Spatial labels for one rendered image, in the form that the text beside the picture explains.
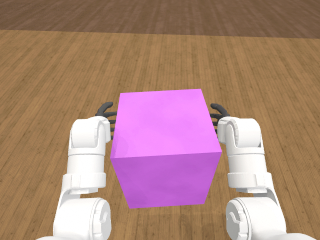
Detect left robot forearm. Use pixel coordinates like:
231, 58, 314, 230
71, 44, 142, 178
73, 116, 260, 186
53, 116, 111, 235

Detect robot right upper arm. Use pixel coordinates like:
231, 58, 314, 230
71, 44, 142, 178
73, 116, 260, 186
226, 197, 316, 240

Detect robot left upper arm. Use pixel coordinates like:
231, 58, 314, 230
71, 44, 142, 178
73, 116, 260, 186
36, 197, 112, 240

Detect robot left hand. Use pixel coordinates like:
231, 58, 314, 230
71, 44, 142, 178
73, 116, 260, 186
95, 101, 118, 140

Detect carton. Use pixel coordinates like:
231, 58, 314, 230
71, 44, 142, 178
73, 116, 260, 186
110, 89, 222, 209

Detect robot right hand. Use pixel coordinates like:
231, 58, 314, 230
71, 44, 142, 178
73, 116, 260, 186
209, 103, 230, 139

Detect right robot forearm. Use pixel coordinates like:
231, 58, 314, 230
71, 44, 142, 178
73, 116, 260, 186
217, 116, 286, 230

